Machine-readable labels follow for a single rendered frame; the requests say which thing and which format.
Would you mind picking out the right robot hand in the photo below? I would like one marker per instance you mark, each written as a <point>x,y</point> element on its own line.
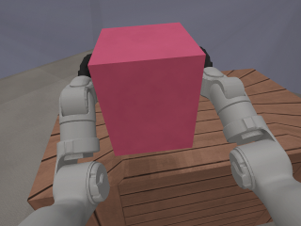
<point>208,62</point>

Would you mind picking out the right robot forearm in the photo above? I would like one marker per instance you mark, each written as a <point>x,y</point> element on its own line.
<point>241,122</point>

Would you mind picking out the pedestal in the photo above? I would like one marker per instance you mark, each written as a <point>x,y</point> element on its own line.
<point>184,187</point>

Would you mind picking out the left robot forearm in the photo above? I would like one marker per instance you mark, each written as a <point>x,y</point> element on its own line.
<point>77,123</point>

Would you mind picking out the robot right upper arm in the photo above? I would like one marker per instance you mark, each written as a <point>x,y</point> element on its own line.
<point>263,167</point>

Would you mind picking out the left robot hand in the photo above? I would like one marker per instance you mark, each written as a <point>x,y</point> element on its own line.
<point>84,71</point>

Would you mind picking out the carton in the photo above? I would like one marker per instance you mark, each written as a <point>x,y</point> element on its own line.
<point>147,79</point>

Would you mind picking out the robot left upper arm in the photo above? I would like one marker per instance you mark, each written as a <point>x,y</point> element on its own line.
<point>78,189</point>

